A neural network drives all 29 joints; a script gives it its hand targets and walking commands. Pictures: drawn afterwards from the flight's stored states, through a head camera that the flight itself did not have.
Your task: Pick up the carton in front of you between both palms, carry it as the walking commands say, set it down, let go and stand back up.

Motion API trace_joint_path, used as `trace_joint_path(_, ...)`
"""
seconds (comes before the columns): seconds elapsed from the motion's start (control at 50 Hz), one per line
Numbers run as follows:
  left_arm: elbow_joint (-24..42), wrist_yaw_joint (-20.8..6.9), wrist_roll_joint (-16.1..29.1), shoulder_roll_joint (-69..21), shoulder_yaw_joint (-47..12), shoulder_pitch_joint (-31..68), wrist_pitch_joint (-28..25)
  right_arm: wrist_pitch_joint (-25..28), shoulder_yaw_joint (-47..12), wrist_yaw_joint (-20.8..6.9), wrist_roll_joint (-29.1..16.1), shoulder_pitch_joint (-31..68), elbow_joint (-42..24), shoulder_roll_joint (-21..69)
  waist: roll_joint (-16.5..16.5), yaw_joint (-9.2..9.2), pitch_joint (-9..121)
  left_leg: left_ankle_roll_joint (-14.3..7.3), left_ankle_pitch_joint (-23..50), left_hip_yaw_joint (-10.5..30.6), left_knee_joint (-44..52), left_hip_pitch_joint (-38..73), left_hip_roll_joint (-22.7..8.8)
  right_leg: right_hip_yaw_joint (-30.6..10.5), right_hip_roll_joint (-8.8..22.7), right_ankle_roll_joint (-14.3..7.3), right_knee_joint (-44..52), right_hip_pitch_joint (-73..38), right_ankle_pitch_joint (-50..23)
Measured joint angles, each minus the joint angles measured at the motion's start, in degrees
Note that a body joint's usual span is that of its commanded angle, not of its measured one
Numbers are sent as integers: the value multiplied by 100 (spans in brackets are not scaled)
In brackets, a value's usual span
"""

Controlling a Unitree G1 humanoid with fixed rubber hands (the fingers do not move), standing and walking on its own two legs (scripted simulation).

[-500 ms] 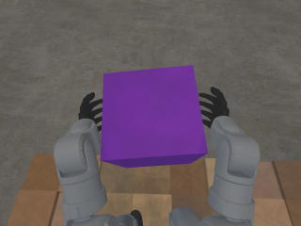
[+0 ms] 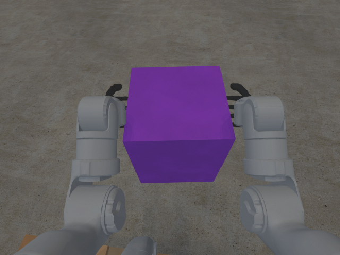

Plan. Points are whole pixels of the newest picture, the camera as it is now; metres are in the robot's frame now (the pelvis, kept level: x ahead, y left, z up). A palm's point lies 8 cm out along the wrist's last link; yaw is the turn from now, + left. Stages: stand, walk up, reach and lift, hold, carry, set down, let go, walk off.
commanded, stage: carry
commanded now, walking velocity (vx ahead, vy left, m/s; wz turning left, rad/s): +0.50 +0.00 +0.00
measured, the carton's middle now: (176, 130) +0.40 +0.01 +0.04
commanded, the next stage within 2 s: none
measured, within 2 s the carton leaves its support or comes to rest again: neither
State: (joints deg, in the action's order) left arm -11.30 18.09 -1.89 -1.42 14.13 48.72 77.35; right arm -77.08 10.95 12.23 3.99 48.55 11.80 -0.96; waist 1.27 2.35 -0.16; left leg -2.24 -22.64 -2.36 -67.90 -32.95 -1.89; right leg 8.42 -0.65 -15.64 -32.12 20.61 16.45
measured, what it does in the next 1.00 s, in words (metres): walks ahead: left foot, then right foot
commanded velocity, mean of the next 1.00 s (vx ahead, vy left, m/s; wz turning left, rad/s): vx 0.50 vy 0.00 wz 0.00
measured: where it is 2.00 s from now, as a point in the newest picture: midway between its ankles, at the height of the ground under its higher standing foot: (172, 146)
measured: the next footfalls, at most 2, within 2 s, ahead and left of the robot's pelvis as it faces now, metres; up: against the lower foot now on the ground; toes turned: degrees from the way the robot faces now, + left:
left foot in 0.26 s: +0.36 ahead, +0.10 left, -0.02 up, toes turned +3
right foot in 0.74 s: +0.67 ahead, -0.04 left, -0.02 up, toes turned -5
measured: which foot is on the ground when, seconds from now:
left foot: up 0.00-0.24, down 0.26-0.76, up 0.78-1.00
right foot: down 0.00-0.28, up 0.30-0.72, down 0.74-1.00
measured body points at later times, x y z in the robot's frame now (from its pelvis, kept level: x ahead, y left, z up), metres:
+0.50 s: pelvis +0.32 +0.05 -0.02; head +0.40 +0.07 +0.42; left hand +0.71 +0.19 +0.03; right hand +0.69 -0.10 +0.04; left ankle +0.32 +0.10 -0.76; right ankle +0.32 -0.09 -0.66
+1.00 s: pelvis +0.64 +0.03 +0.00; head +0.68 +0.03 +0.44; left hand +0.96 +0.19 +0.07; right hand +0.98 -0.10 +0.06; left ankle +0.67 +0.18 -0.70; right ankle +0.63 -0.03 -0.76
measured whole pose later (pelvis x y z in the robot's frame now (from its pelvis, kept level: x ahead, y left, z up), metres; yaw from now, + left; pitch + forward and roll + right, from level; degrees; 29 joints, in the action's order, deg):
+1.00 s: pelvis +0.64 +0.03 +0.00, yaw +2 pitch +5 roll +2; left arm 7.8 16.6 -8.0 -12.4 13.3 25.9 69.9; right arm -70.5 13.1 11.7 9.8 26.5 -5.8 10.5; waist -1.0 1.5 0.3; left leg 1.4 -19.2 -3.1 -47.5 -31.1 -2.5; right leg 7.0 0.0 -4.4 -17.9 13.2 9.9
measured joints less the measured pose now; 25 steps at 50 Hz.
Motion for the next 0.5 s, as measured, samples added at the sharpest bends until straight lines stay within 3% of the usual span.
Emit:
trace_joint_path(0.12,-31,55,-231,-130,378,655,-49,-70,387,146,113,535,-29,55,85,-3,-235,97,1005,33,1481,-786,-135,-71,-115,6,179,-500,455)
trace_joint_path(0.24,-343,-132,-581,-326,456,602,-292,59,756,-5,434,499,184,190,142,39,-28,4,2574,-299,3944,9,81,-70,-137,93,-488,-1126,1423)
trace_joint_path(0.26,-383,-158,-608,-315,427,504,-315,117,751,-21,486,447,284,240,135,25,39,-112,2413,-408,4133,280,99,-17,-97,111,-949,-1120,1565)
trace_joint_path(0.3,-499,-252,-605,-224,377,333,-457,337,704,-30,581,298,435,374,-128,-111,54,-367,1548,-499,3621,286,274,-302,37,536,-2300,-728,1427)
trace_joint_path(0.36,-570,-358,-575,-180,377,-65,-610,514,627,147,583,-2,575,579,-118,-288,-49,-374,1211,-428,3402,461,326,-648,-114,1020,-3920,157,1248)
trace_joint_path(0.42,-419,-301,-527,-245,300,-365,-637,555,569,294,402,-398,359,664,-121,-352,-273,-408,1044,-360,3668,854,359,-695,-19,1256,-3983,942,814)
trace_joint_path(0.5,6,-259,-475,-319,180,-586,-762,698,550,396,228,-687,-116,738,-168,-374,-554,-424,807,-296,3892,1301,398,-734,188,1419,-3462,1819,503)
